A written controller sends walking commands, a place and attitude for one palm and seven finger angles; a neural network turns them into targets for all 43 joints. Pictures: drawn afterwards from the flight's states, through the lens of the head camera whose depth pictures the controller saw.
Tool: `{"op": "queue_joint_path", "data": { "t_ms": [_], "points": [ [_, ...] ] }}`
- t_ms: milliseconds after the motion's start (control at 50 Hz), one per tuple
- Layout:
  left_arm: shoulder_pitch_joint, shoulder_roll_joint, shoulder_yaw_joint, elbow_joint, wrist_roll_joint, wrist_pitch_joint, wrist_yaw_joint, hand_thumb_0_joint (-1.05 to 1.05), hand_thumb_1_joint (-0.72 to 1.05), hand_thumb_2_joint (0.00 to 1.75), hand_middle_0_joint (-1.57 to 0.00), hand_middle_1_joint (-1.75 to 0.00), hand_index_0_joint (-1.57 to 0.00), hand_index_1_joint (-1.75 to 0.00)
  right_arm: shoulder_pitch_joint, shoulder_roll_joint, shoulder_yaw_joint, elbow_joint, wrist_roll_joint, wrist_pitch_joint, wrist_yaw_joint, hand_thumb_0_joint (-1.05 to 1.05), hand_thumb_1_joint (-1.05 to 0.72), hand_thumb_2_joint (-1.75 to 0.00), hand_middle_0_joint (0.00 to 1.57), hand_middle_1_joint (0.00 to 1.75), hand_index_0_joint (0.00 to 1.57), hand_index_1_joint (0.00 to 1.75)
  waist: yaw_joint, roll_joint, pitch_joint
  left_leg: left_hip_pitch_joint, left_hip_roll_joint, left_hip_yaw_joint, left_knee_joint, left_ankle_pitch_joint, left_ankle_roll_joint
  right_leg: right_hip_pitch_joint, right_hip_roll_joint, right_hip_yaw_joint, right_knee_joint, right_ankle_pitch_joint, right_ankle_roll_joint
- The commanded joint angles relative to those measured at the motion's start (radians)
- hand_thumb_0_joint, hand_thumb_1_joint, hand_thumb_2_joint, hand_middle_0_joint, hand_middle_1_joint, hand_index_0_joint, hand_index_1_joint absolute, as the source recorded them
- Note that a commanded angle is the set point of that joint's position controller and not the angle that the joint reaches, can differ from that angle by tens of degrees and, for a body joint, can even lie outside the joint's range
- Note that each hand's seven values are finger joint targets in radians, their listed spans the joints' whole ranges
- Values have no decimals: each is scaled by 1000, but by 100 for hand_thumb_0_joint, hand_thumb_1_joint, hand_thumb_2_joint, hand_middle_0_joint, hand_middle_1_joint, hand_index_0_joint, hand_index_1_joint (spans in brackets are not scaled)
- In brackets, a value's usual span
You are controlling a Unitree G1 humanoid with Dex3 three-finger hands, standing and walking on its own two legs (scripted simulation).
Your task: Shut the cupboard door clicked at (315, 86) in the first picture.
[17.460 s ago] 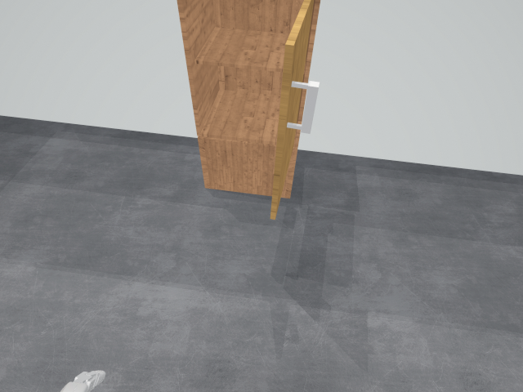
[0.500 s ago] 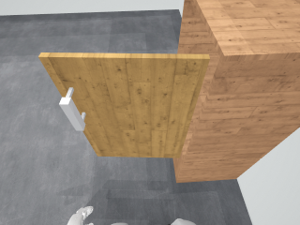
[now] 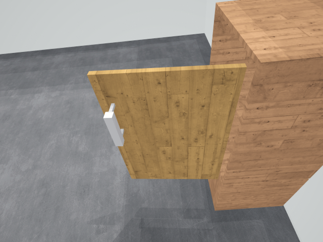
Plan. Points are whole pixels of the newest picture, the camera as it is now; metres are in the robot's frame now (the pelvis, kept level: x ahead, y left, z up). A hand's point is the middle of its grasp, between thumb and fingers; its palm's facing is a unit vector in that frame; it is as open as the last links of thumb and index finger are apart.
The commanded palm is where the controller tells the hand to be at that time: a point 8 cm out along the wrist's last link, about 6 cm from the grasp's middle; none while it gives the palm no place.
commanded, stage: come to a stop and stand still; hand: left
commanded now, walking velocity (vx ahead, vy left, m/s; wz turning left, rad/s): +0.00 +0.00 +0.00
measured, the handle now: (116, 124) +0.44 +0.19 +0.03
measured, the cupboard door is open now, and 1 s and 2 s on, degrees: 85 85 85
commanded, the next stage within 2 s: look again from close up in 0.16 s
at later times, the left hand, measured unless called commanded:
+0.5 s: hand out of the picture +0.07 +0.18 -0.15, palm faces +0.00 -0.97 -0.23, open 7.3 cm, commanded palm none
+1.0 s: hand out of the picture +0.06 +0.15 -0.16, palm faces +0.03 -0.97 -0.22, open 7.3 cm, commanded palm none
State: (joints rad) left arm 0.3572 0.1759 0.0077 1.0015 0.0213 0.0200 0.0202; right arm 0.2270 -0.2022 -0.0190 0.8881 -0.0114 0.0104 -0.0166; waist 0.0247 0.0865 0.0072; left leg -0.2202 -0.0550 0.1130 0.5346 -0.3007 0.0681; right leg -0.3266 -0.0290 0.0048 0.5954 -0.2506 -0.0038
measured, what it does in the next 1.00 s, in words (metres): shifts its weight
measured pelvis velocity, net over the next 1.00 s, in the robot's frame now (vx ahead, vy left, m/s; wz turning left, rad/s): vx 0.05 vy -0.03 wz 0.01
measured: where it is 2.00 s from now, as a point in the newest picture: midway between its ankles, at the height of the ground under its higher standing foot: outside the picture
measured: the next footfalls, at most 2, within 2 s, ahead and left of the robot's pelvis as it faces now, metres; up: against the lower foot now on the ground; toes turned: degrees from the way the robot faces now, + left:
none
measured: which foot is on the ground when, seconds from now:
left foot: down 0.00-1.00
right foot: down 0.00-1.00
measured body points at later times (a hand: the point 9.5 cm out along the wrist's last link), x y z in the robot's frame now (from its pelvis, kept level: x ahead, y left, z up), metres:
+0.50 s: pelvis +0.03 +0.00 +0.01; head +0.05 -0.02 +0.46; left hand +0.07 +0.23 -0.13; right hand +0.01 -0.22 -0.16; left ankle +0.00 +0.07 -0.73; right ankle +0.04 -0.12 -0.73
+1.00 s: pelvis +0.05 -0.03 +0.01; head +0.08 -0.04 +0.46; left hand +0.06 +0.20 -0.14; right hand +0.07 -0.25 -0.15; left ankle +0.00 +0.07 -0.73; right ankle +0.04 -0.12 -0.73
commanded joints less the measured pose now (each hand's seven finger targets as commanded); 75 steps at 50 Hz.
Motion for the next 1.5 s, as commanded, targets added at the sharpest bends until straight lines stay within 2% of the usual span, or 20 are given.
{"op": "queue_joint_path", "data": {
  "t_ms": [0, 20, 40, 80, 240, 360, 540, 860, 940, 1000, 1120, 1200, 1240, 1260, 1300, 1320, 1360, 1380, 1420, 1480],
  "points": [
    [-74, 119, 13, -85, -3, -38, 8, 0, 90, 90, -20, -30, -20, -30, 108, -97, -13, -18, -3, -27, 1, 0, -90, -90, 20, 30, 20, 30, -64, -245, 7, 52, 128, -166, -176, -17, -12, -48, -72, 149, -218, -131, -65],
    [-75, 116, 13, -82, -3, -35, 8, 0, 90, 90, -20, -30, -20, -30, 96, -93, -10, -9, -5, -32, 1, 0, -90, -90, 20, 30, 20, 30, -56, -157, 19, 37, 137, -181, -217, -28, -10, -36, -57, 127, -202, -110, -61],
    [-63, 116, 12, -77, -4, -33, 7, 0, 90, 90, -20, -30, -20, -30, 80, -100, -8, -5, -6, -36, 1, 0, -90, -90, 20, 30, 20, 30, -47, -103, 18, 14, 152, -199, -247, -47, -8, -9, -46, 111, -181, -79, -54],
    [-44, 108, 10, -59, -4, -32, 7, 0, 90, 90, -20, -30, -20, -30, 57, -101, -3, 7, -5, -42, -1, 0, -90, -90, 20, 30, 20, 30, -27, -42, 22, -22, 167, -209, -280, -27, -6, 52, -41, 81, -153, 2, -48],
    [-54, 94, -1, -4, -10, -34, 10, 0, 90, 90, -20, -30, -20, -30, 96, -83, 16, 89, -3, -48, -9, 0, -90, -90, 20, 30, 20, 30, -22, -71, 48, -5, 162, -184, -274, 101, -13, 107, -62, 78, -179, 66, -49],
    [-68, 87, -4, 21, -13, -31, 13, 0, 90, 90, -20, -30, -20, -30, 122, -75, 23, 133, -4, -49, -14, 0, -90, -90, 20, 30, 20, 30, -20, -51, 61, 12, 167, -174, -271, 161, -16, 123, -63, 71, -177, 95, -48],
    [-78, 81, -4, 35, -15, -37, 17, 0, 90, 90, -20, -30, -20, -30, 141, -63, 24, 170, -2, -53, -20, 0, -90, -90, 20, 30, 20, 30, -27, -106, 22, 70, 165, -148, -228, 276, -21, 154, -75, 77, -172, 217, -52],
    [-50, 81, -7, 63, -15, -46, 22, 0, 90, 90, -20, -30, -20, -30, 127, -52, 24, 203, -1, -49, -27, 0, -90, -90, 20, 30, 20, 30, -32, -83, 25, 127, 168, -130, -212, 338, -33, 174, -85, 85, -188, 351, -63],
    [-53, 95, 0, 47, -16, -38, 26, 0, 90, 90, -20, -30, -20, -30, 106, -51, 16, 187, 6, -44, -34, 0, -90, -90, 20, 30, 20, 30, -30, -65, 29, 139, 182, -136, -198, 463, -35, 153, -92, 92, -162, 431, -59],
    [-45, 107, 11, 38, -15, -31, 29, 0, 90, 90, -20, -30, -20, -30, 96, -60, 6, 172, 5, -35, -36, 0, -90, -90, 20, 30, 20, 30, -26, -74, -8, 154, 186, -126, -166, 486, -39, 159, -102, 99, -142, 470, -59],
    [-54, 134, 31, -3, -7, -15, 29, 0, 90, 90, -20, -30, -20, -30, 74, -67, -18, 130, 2, -7, -32, 0, -90, -90, 20, 30, 20, 30, -26, -115, -33, 96, 166, -100, -77, 361, -51, 149, -130, 134, -116, 490, -84],
    [-79, 174, 46, -34, -2, -5, 27, 0, 90, 90, -20, -30, -20, -30, 72, -52, -30, 104, 4, 13, -25, 0, -90, -90, 20, 30, 20, 30, -29, -193, -35, 36, 99, -68, 55, 132, -73, 113, -221, 231, -192, 448, -154],
    [-115, 172, 40, -45, -2, -5, 28, 0, 90, 90, -20, -30, -20, -30, 84, -29, -27, 110, 3, 19, -21, 0, -90, -90, 20, 30, 20, 30, -42, -224, -4, 36, 82, -72, 56, -66, -78, 42, -246, 261, -268, 249, -183],
    [-139, 167, 38, -53, 0, -4, 27, 0, 90, 90, -20, -30, -20, -30, 101, -24, -25, 119, 1, 18, -17, 0, -90, -90, 20, 30, 20, 30, -50, -210, 9, 61, 89, -83, 21, -65, -73, -13, -230, 256, -292, 76, -172],
    [-169, 148, 32, -67, -2, -3, 20, 0, 90, 90, -20, -30, -20, -30, 135, -21, -18, 134, -4, 8, -6, 0, -90, -90, 20, 30, 20, 30, -58, -151, 42, 99, 109, -109, -93, -22, -52, -87, -136, 193, -314, -244, -102],
    [-165, 139, 28, -66, -3, -3, 17, 0, 90, 90, -20, -30, -20, -30, 132, -29, -17, 137, -8, 1, -4, 0, -90, -90, 20, 30, 20, 30, -47, -107, 62, 62, 127, -133, -153, -68, -38, -79, -92, 160, -317, -299, -71],
    [-138, 124, 30, -59, 0, 2, 13, 0, 90, 90, -20, -30, -20, -30, 108, -49, -16, 133, -18, -4, 2, 0, -90, -90, 20, 30, 20, 30, -24, -23, 118, -89, 149, -189, -259, -250, -23, -12, -46, 114, -279, -325, -41],
    [-113, 119, 29, -51, 1, 1, 11, 0, 90, 90, -20, -30, -20, -30, 103, -57, -14, 130, -22, -6, 3, 0, -90, -90, 20, 30, 20, 30, -12, -17, 126, -146, 156, -204, -294, -303, -18, 38, -30, 98, -249, -304, -38],
    [-65, 97, 28, -39, 4, -1, 5, 0, 90, 90, -20, -30, -20, -30, 105, -64, -14, 130, -25, -9, 2, 0, -90, -90, 20, 30, 20, 30, 3, -9, 122, -189, 169, -222, -332, -362, -6, 102, -3, 54, -180, -272, -39],
    [4, 54, 31, -23, 10, 2, -3, 0, 90, 90, -20, -30, -20, -30, 83, -96, -19, 122, -18, -10, -2, 0, -90, -90, 20, 30, 20, 30, 23, 32, 69, -228, 229, -266, -373, -392, 37, 179, 40, -38, 43, -151, -28]
  ]
}}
